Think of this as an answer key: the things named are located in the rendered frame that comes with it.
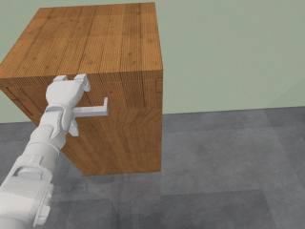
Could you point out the cabinet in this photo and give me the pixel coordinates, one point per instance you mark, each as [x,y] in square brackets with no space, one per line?
[108,43]

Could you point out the robot left hand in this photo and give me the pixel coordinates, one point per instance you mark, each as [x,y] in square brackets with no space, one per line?
[69,93]

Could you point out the left robot forearm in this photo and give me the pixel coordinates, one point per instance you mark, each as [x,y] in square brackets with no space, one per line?
[46,141]

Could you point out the robot left upper arm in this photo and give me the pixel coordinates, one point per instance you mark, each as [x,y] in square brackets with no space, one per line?
[25,202]

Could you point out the handle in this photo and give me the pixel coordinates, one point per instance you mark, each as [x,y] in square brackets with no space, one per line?
[92,111]

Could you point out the drawer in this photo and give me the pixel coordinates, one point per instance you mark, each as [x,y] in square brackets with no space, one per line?
[122,96]

